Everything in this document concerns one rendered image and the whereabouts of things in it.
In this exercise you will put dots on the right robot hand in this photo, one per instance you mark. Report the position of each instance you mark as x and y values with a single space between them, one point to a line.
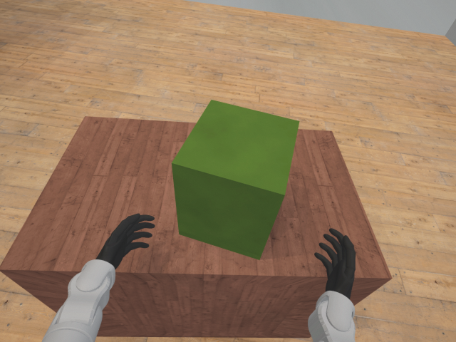
341 271

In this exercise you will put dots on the right robot forearm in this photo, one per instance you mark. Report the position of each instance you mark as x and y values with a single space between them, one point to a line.
332 320

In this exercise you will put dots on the carton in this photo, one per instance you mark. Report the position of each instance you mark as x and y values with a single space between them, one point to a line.
230 177

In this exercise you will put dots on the pedestal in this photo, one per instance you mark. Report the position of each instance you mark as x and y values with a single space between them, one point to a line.
178 286

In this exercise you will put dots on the left robot hand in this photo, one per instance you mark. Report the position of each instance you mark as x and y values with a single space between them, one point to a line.
120 241

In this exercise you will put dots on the left robot forearm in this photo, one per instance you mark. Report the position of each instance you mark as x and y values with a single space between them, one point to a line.
79 318

